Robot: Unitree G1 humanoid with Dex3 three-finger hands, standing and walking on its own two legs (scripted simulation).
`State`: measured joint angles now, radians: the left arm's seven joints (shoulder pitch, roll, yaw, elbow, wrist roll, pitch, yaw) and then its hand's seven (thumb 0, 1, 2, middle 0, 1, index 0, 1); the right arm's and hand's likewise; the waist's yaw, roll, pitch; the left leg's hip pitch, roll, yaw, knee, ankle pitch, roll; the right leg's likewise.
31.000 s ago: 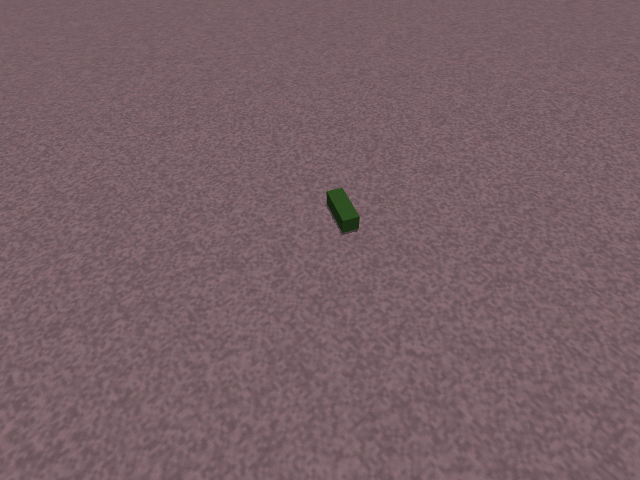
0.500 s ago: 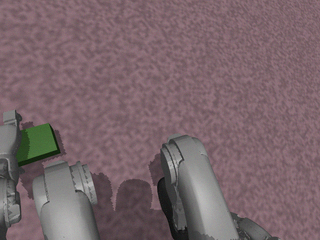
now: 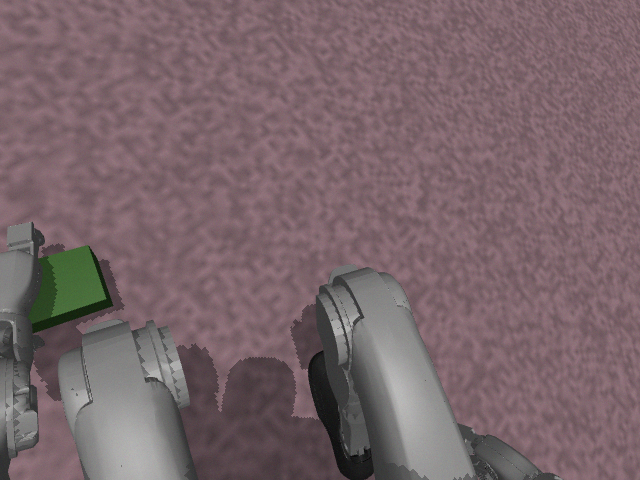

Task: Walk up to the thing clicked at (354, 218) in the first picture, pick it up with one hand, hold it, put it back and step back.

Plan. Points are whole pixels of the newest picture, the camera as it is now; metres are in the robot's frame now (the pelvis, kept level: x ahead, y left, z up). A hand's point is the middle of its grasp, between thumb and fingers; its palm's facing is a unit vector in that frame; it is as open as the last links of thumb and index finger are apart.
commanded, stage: close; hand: left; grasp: from above
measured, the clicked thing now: (14, 303) +0.37 +0.30 -0.25
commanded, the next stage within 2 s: none
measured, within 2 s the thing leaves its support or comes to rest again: neither
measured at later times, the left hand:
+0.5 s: hand (13, 304) +0.37 +0.30 -0.23, palm faces -0.42 -0.15 -0.89, open 13.5 cm
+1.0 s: hand (10, 307) +0.37 +0.30 -0.23, palm faces -0.43 -0.16 -0.89, open 12.7 cm
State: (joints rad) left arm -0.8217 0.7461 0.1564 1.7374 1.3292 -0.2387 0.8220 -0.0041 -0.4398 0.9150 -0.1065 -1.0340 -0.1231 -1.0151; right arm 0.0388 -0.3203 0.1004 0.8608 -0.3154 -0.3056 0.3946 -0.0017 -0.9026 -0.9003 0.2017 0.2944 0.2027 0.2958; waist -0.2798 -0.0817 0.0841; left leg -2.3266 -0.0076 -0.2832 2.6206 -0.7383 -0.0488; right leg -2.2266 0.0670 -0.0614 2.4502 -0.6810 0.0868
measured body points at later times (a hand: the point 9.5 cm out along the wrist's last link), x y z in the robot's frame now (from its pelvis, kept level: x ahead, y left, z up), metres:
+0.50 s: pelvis +0.00 +0.00 +0.00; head +0.22 +0.12 +0.37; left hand +0.39 +0.30 -0.18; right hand +0.08 -0.26 -0.07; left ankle +0.06 +0.13 -0.25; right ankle +0.11 -0.14 -0.25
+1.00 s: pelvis +0.00 +0.00 +0.01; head +0.22 +0.11 +0.38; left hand +0.38 +0.31 -0.17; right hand +0.08 -0.27 -0.06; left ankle +0.06 +0.13 -0.25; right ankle +0.11 -0.14 -0.25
